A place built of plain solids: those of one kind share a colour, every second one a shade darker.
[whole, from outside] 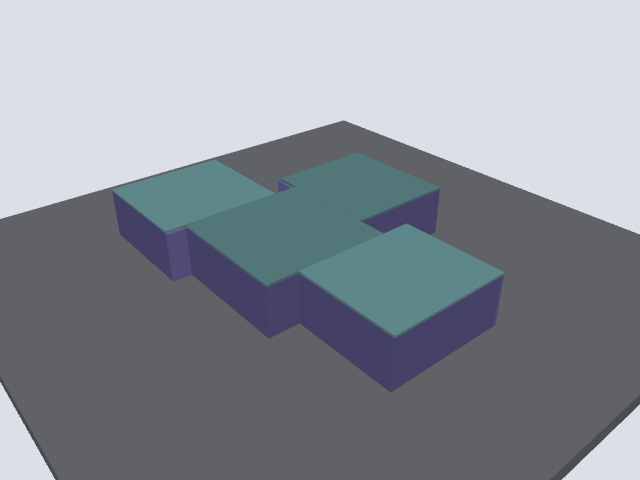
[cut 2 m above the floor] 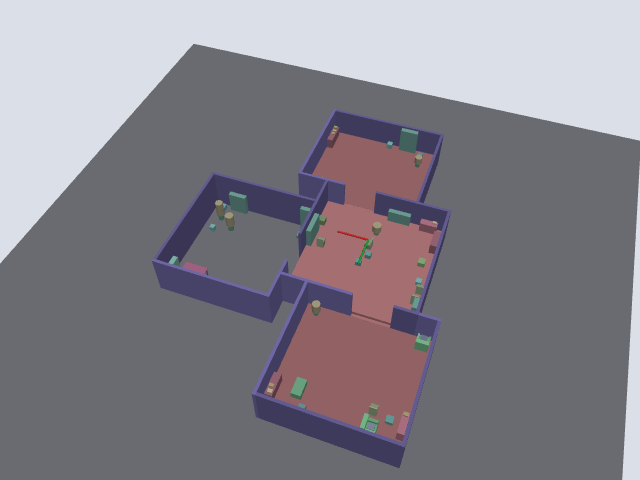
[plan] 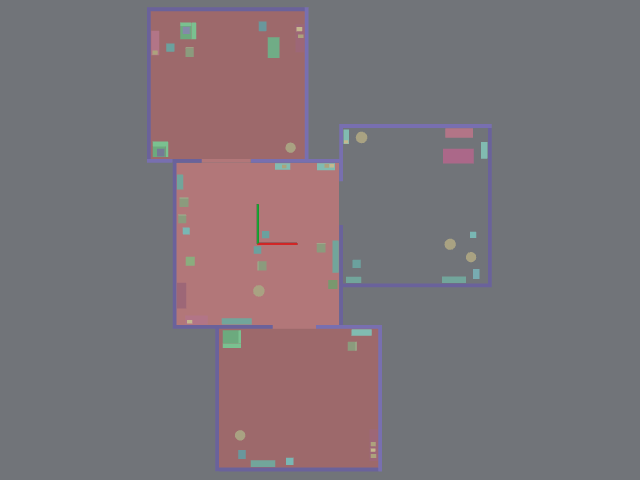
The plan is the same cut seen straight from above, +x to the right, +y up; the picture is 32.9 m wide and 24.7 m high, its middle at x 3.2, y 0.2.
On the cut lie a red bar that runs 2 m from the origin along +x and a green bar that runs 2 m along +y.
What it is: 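A storey of a house; a hub and three side rooms behind broad openings; the side rooms' floors lie 0.85 m, 0.210 m and not at all below the hub's; a bare drop, one riser, a flush line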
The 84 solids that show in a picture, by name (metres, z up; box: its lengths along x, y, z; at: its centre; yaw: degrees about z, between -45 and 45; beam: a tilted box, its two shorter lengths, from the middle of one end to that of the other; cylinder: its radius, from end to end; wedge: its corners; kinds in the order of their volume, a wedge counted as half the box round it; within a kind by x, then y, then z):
{
 "floor_1": {"box": [2.52, 0.2, 0.69], "at": [-1.62, 4.27, 0.29]},
 "floor_2": {"box": [7.92, 7.6, 0.69], "at": [-1.55, 8.17, 0.29]},
 "floor_3": {"box": [8.37, 8.34, 0.9], "at": [0.0, 0.0, 0.4]},
 "floor_4": {"box": [2.23, 0.2, 0.9], "at": [1.88, -4.27, 0.4]},
 "floor_5": {"box": [8.19, 7.14, 0.9], "at": [2.1, -7.94, 0.4]},
 "wall_1": {"box": [0.2, 7.8, 3.49], "at": [-5.61, 8.27, 1.7]},
 "wall_2": {"box": [1.32, 0.2, 3.49], "at": [-5.05, 4.27, 1.7]},
 "wall_3": {"box": [0.2, 8.34, 3.49], "at": [-4.28, 0.0, 1.7]},
 "wall_4": {"box": [1.5, 0.2, 3.49], "at": [-3.63, 4.27, 1.7]},
 "wall_5": {"box": [0.2, 7.34, 3.49], "at": [-2.1, -8.04, 1.7]},
 "wall_6": {"box": [5.15, 0.2, 3.49], "at": [-1.81, -4.27, 1.7]},
 "wall_7": {"box": [7.92, 0.2, 3.49], "at": [-1.55, 12.07, 1.7]},
 "wall_8": {"box": [4.74, 0.2, 3.49], "at": [2.01, 4.27, 1.7]},
 "wall_9": {"box": [8.19, 0.2, 3.49], "at": [2.1, -11.61, 1.7]},
 "wall_10": {"box": [0.2, 7.8, 3.49], "at": [2.52, 8.27, 1.7]},
 "wall_11": {"box": [1.39, 0.2, 3.49], "at": [3.69, -4.27, 1.7]},
 "wall_12": {"box": [0.2, 5.14, 3.49], "at": [4.28, -1.6, 1.7]},
 "wall_13": {"box": [0.2, 0.94, 3.49], "at": [4.28, 3.7, 1.7]},
 "wall_14": {"box": [0.2, 1.8, 3.49], "at": [4.28, 5.27, 1.7]},
 "wall_15": {"box": [2.01, 0.2, 3.49], "at": [5.39, -4.27, 1.7]},
 "wall_16": {"box": [0.2, 7.34, 3.49], "at": [6.3, -8.04, 1.7]},
 "wall_17": {"box": [7.66, 0.2, 3.49], "at": [8.21, -2.14, 1.7]},
 "wall_18": {"box": [7.66, 0.2, 3.49], "at": [8.21, 6.07, 1.7]},
 "wall_19": {"box": [0.2, 8.0, 3.49], "at": [11.94, 1.97, 1.7]},
 "roof_1": {"box": [8.32, 7.8, 0.16], "at": [-1.55, 8.27, 3.52]},
 "roof_2": {"box": [8.77, 8.74, 0.16], "at": [0.0, 0.0, 3.52]},
 "roof_3": {"box": [8.59, 7.34, 0.16], "at": [2.1, -8.04, 3.52]},
 "roof_4": {"box": [7.66, 8.4, 0.16], "at": [8.21, 1.97, 3.52]},
 "case_1": {"box": [0.32, 0.77, 1.41], "at": [-4.0, 3.18, 1.56]},
 "case_2": {"box": [1.54, 0.33, 0.91], "at": [-1.08, -3.98, 1.3]},
 "case_3": {"box": [1.28, 0.36, 1.88], "at": [0.27, -11.31, 1.79]},
 "case_4": {"box": [0.79, 0.33, 1.17], "at": [1.27, 3.98, 1.44]},
 "case_5": {"box": [0.93, 0.37, 1.28], "at": [3.51, 3.97, 1.49]},
 "case_6": {"box": [0.32, 1.65, 1.49], "at": [4.0, -0.66, 1.6]},
 "case_7": {"box": [0.28, 0.74, 1.21], "at": [4.55, 5.51, 0.55]},
 "case_8": {"box": [0.79, 0.32, 2.13], "at": [4.93, -1.85, 1.01]},
 "case_9": {"box": [1.04, 0.33, 1.33], "at": [5.34, -4.56, 1.51]},
 "case_10": {"box": [1.24, 0.33, 1.63], "at": [10.1, -1.85, 0.77]},
 "case_11": {"box": [0.34, 0.87, 1.41], "at": [11.65, 4.82, 0.66]},
 "sideboard_1": {"box": [0.41, 1.27, 0.84], "at": [-5.28, 10.34, 1.06]},
 "sideboard_2": {"box": [0.49, 1.33, 0.79], "at": [-3.92, -2.67, 1.25]},
 "sideboard_3": {"box": [1.16, 0.47, 0.74], "at": [-3.16, -3.92, 1.22]},
 "sideboard_4": {"box": [0.46, 1.44, 0.75], "at": [2.17, 10.58, 1.02]},
 "sideboard_5": {"box": [0.43, 1.64, 0.79], "at": [5.96, -10.35, 1.25]},
 "sideboard_6": {"box": [1.43, 0.49, 0.85], "at": [10.36, 5.71, 0.38]},
 "armchair_1": {"box": [0.56, 0.55, 0.41], "at": [-5.01, 4.74, 0.84]},
 "armchair_2": {"box": [0.8, 0.25, 0.81], "at": [-5.01, 5.14, 1.05]},
 "armchair_3": {"box": [0.58, 0.19, 0.6], "at": [-3.71, 10.63, 0.94]},
 "armchair_4": {"box": [0.58, 0.48, 0.42], "at": [-3.71, 10.97, 0.85]},
 "armchair_5": {"box": [0.58, 0.19, 0.6], "at": [-3.71, 11.3, 0.94]},
 "armchair_6": {"box": [0.26, 0.86, 0.91], "at": [-3.29, 10.97, 1.1]},
 "armchair_7": {"box": [0.94, 0.24, 0.87], "at": [-1.34, -5.24, 1.28]},
 "armchair_8": {"box": [0.69, 0.68, 0.42], "at": [-1.34, -4.78, 1.06]},
 "bush_1": {"cylinder": 0.26, "from": [-0.91, -9.85, 1.25], "to": [-0.91, -9.85, 1.75]},
 "bush_2": {"cylinder": 0.3, "from": [0.05, -2.42, 1.16], "to": [0.05, -2.42, 1.72]},
 "bush_3": {"cylinder": 0.26, "from": [1.69, 4.95, 1.0], "to": [1.69, 4.95, 1.72]},
 "bush_4": {"cylinder": 0.3, "from": [5.34, 5.48, 0.47], "to": [5.34, 5.48, 1.1]},
 "bush_5": {"cylinder": 0.29, "from": [9.9, -0.02, 0.54], "to": [9.9, -0.02, 1.43]},
 "bush_6": {"cylinder": 0.26, "from": [10.97, -0.68, 0.51], "to": [10.97, -0.68, 1.64]},
 "chair_1": {"box": [0.42, 0.41, 0.44], "at": [-3.89, 1.26, 1.07]},
 "chair_2": {"box": [0.42, 0.05, 0.81], "at": [-3.89, 1.49, 1.25]},
 "chair_3": {"box": [0.46, 0.44, 0.43], "at": [-3.8, 2.12, 1.06]},
 "chair_4": {"box": [0.43, 0.44, 0.41], "at": [-3.51, 9.84, 0.84]},
 "chair_5": {"box": [0.43, 0.06, 0.91], "at": [-3.51, 10.09, 1.09]},
 "chair_6": {"box": [0.41, 0.48, 0.44], "at": [0.24, -1.13, 1.07]},
 "chair_7": {"box": [0.45, 0.44, 0.45], "at": [3.26, -0.22, 1.07]},
 "chair_8": {"box": [0.45, 0.04, 0.85], "at": [3.26, 0.02, 1.27]},
 "chair_9": {"box": [0.41, 0.46, 0.45], "at": [4.83, -5.27, 1.07]},
 "basket_1": {"box": [0.43, 0.43, 0.27], "at": [-4.5, 10.11, 0.78]},
 "basket_2": {"box": [0.36, 0.36, 0.31], "at": [-3.68, 0.66, 1.0]},
 "basket_3": {"box": [0.38, 0.38, 0.34], "at": [-0.01, -0.31, 1.02]},
 "basket_4": {"box": [0.37, 0.37, 0.33], "at": [0.4, 0.47, 1.01]},
 "basket_5": {"box": [0.38, 0.38, 0.39], "at": [1.64, -11.19, 1.05]},
 "basket_6": {"box": [0.43, 0.43, 0.36], "at": [5.08, -1.02, 0.13]},
 "basket_7": {"box": [0.33, 0.33, 0.45], "at": [11.08, 0.46, 0.17]},
 "lowtable_1": {"box": [0.6, 1.07, 0.45], "at": [0.81, 10.09, 0.86]},
 "toybox_1": {"box": [0.39, 0.46, 0.29], "at": [-0.82, -10.84, 1.0]},
 "toybox_2": {"box": [0.39, 0.5, 0.31], "at": [0.24, 11.2, 0.8]},
 "toybox_3": {"box": [0.35, 0.52, 0.4], "at": [11.24, -1.55, 0.15]},
 "pouf_1": {"box": [0.47, 0.47, 0.36], "at": [-3.48, -0.9, 1.03]},
 "pouf_2": {"box": [0.47, 0.47, 0.44], "at": [3.86, -2.09, 1.07]},
 "table_1": {"box": [1.58, 0.76, 0.04], "at": [10.32, 4.52, 0.72]},
 "cushion_1": {"box": [0.39, 0.4, 0.14], "at": [-5.0, 4.7, 1.12]},
 "cushion_2": {"box": [0.37, 0.37, 0.12], "at": [-3.68, 10.99, 1.12]}
}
